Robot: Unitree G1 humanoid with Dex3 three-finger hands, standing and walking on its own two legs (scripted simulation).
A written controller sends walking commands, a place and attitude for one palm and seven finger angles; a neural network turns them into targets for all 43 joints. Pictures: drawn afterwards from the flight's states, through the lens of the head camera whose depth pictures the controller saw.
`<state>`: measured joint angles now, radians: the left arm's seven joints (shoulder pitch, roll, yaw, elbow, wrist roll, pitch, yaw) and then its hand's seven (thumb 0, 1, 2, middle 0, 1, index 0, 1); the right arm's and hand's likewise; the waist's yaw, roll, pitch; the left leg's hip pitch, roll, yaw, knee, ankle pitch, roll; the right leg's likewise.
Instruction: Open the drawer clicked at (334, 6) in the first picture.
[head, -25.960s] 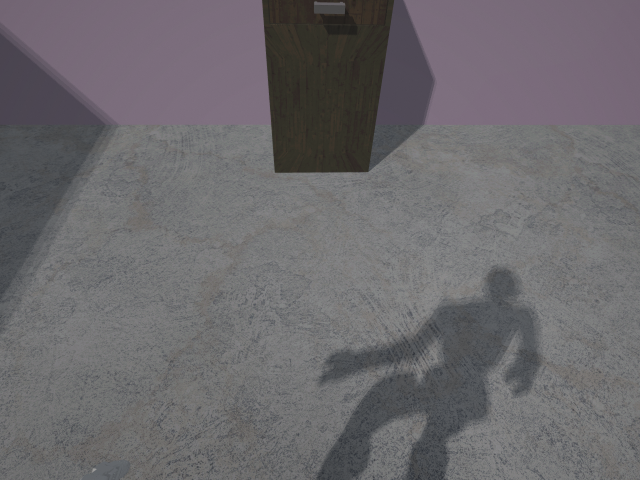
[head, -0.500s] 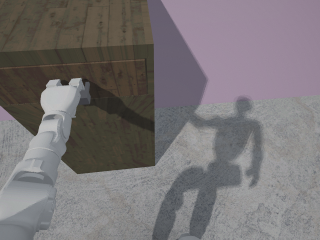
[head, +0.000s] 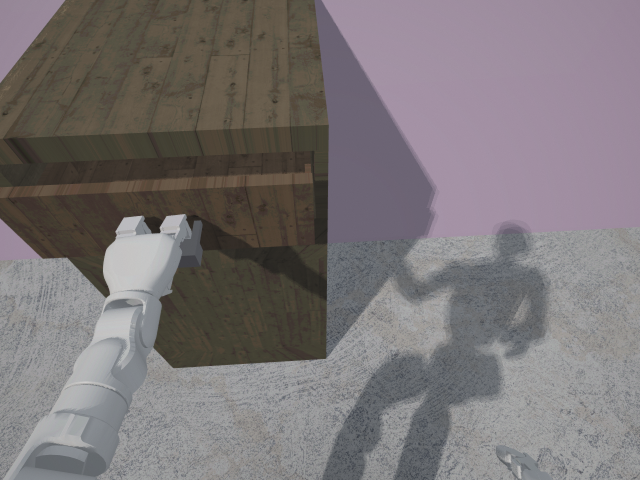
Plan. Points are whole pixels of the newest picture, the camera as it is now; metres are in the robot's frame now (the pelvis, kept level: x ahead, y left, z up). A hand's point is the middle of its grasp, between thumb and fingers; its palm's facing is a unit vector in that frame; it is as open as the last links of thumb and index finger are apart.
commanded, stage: pull the drawer open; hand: left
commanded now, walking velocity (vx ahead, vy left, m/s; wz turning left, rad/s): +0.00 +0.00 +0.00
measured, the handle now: (162, 241) +0.43 +0.24 +0.03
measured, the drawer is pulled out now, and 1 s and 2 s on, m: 0.06 0.19 0.29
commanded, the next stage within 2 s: none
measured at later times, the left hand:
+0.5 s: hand (153, 319) +0.32 +0.23 +0.01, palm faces -0.01 -0.05 -1.00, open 6.0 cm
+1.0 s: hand (142, 372) +0.25 +0.22 +0.01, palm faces -0.01 -0.07 -1.00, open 6.0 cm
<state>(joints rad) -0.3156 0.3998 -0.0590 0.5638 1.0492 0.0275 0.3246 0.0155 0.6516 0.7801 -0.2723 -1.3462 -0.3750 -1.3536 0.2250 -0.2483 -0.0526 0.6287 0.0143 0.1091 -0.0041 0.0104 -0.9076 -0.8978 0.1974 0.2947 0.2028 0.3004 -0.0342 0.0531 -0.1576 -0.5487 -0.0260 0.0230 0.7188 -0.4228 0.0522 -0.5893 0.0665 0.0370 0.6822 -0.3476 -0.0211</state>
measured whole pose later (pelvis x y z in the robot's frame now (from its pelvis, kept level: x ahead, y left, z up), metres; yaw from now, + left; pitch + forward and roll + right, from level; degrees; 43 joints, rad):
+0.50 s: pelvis -0.01 -0.01 +0.00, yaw +0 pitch +11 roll +0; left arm -0.12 0.38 -0.07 0.39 1.04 0.05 0.32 0.02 0.65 0.76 -0.28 -1.34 -0.39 -1.35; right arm 0.20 -0.24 -0.04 0.64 0.01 0.09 -0.02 0.01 -0.91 -0.90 0.20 0.29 0.20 0.30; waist 0.00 0.06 -0.13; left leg -0.48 -0.03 0.03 0.70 -0.41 0.04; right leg -0.54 0.06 0.04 0.69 -0.35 -0.03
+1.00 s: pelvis -0.01 -0.02 +0.00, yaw -1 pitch +9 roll +0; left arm 0.15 0.38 -0.06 0.16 1.03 0.04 0.33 0.04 0.64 0.76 -0.27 -1.34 -0.41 -1.35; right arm 0.14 -0.24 -0.03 0.62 0.00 0.06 -0.01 0.01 -0.91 -0.90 0.20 0.29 0.20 0.30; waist 0.02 0.05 -0.13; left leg -0.43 -0.02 0.04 0.69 -0.41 0.03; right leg -0.50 0.07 0.05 0.70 -0.35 -0.04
